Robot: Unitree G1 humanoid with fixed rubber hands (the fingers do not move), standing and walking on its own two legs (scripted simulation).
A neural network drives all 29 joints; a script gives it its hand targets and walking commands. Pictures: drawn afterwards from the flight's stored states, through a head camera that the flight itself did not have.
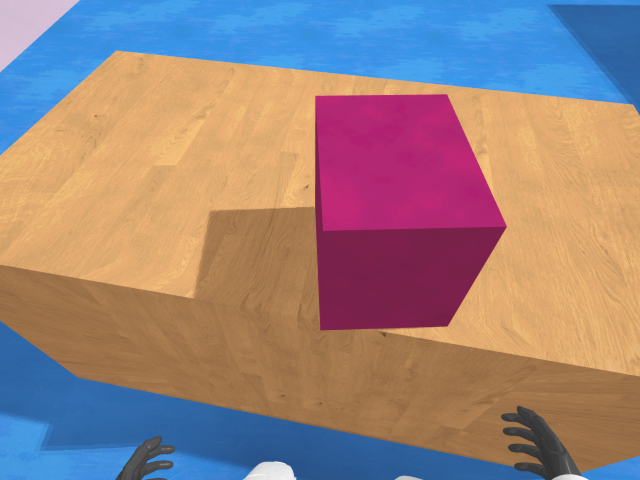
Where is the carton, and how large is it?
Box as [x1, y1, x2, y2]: [315, 94, 506, 329]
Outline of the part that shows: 446,94 315,96 315,214 320,329 447,325 506,226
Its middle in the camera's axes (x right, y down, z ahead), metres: +0.10 -0.03 +0.59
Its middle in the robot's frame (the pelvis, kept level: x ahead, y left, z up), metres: +0.46 -0.07 +0.04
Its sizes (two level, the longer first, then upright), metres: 0.263 0.199 0.240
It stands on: a pedestal, 0.67 m high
